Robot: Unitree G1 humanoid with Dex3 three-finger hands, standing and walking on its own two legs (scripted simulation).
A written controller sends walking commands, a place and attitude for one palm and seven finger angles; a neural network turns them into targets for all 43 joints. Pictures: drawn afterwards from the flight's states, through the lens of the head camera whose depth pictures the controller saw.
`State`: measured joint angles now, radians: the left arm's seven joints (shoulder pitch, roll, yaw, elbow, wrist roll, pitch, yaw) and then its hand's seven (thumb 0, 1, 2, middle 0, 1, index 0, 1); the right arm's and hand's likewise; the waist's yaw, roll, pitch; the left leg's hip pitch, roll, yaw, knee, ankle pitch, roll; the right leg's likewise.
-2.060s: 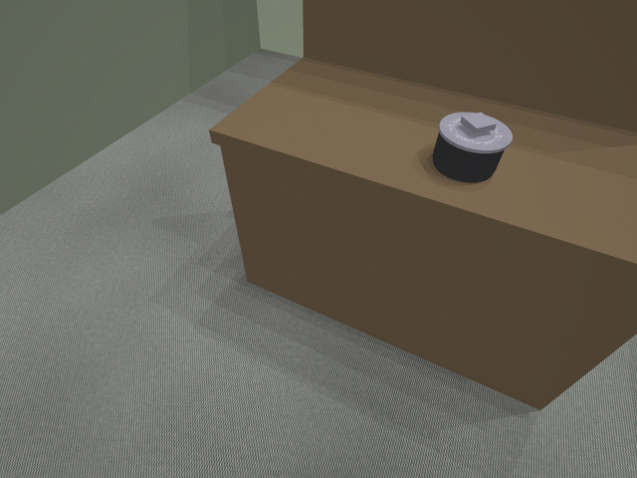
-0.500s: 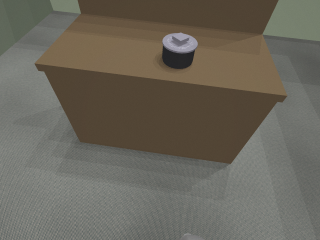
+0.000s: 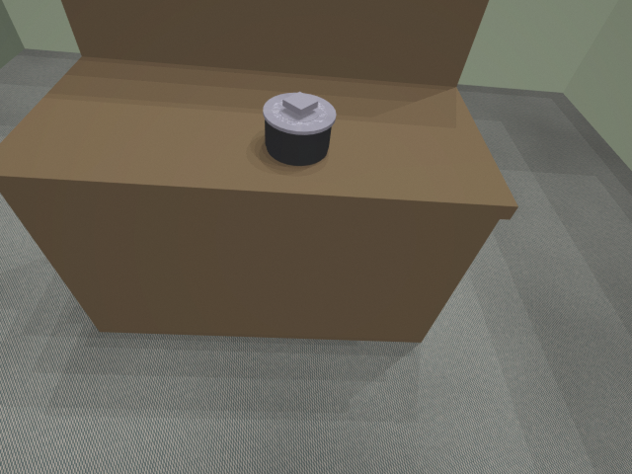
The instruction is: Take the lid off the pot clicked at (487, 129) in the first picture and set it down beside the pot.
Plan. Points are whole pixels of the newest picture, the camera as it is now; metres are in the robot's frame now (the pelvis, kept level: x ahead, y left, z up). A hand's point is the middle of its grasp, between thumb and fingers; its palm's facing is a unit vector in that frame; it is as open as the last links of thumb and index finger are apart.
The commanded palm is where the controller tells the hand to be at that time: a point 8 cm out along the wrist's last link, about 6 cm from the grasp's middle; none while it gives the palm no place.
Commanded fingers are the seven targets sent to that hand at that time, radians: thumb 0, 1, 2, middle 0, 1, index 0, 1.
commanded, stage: take the last steps up to it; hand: left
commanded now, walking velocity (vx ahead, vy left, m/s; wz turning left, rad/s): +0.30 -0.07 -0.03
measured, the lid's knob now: (300, 103) +0.81 +0.07 +0.05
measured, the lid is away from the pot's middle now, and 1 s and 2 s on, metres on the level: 0.00 0.00 0.00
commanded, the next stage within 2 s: come to a stop and stand still in 0.60 s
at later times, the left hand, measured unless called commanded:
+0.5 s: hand (242, 400) +0.26 +0.12 -0.16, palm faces +0.04 -0.98 -0.18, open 7.3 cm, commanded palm none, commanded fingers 0.00 0.90 0.90 -0.20 -0.30 -0.20 -0.30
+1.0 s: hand (238, 380) +0.30 +0.13 -0.17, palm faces +0.09 -0.98 -0.17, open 7.4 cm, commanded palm none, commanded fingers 0.00 0.90 0.90 -0.20 -0.30 -0.20 -0.30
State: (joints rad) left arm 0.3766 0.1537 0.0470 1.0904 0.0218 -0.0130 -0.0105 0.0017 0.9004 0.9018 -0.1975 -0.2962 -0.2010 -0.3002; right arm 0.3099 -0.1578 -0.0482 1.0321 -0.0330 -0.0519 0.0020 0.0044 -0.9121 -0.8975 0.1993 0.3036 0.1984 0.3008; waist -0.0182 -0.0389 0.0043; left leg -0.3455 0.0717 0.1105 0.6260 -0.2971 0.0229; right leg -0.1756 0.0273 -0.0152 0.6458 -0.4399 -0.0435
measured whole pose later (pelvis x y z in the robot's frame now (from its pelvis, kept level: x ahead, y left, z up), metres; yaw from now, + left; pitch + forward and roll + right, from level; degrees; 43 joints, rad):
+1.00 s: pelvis +0.29 -0.04 +0.02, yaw +1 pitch -1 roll -1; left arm 0.25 0.17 0.05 1.05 0.02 0.05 0.04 0.00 0.91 0.90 -0.19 -0.30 -0.20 -0.30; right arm 0.09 -0.12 -0.03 0.99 -0.01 0.01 -0.04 -0.02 -0.93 -0.90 0.20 0.30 0.20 0.30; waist 0.03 -0.04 0.09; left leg -0.25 0.03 0.15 0.45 -0.19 0.06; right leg -0.40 -0.04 0.00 0.95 -0.46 0.04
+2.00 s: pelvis +0.28 -0.07 +0.01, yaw +1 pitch -1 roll -1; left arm 0.32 0.14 0.00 1.06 0.02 -0.01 0.04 0.00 0.90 0.90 -0.20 -0.30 -0.20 -0.30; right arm 0.32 -0.16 -0.01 1.04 -0.02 -0.01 -0.02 0.02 -0.95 -0.90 0.20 0.30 0.20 0.30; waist 0.00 0.01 -0.01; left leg -0.28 0.00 0.02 0.58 -0.29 0.02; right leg -0.25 -0.04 -0.05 0.56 -0.29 0.02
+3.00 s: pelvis +0.28 -0.08 +0.01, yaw +1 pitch -1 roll +0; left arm 0.41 0.18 0.00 0.37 0.01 0.01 0.13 0.02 0.94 0.90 -0.33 -0.44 -0.33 -0.45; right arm 0.27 -0.22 -0.01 0.83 0.03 -0.20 -0.01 0.02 -0.93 -0.90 0.20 0.30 0.20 0.30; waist -0.01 0.03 -0.01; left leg -0.23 -0.02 0.02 0.51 -0.26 0.02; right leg -0.21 -0.06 -0.05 0.52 -0.29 0.02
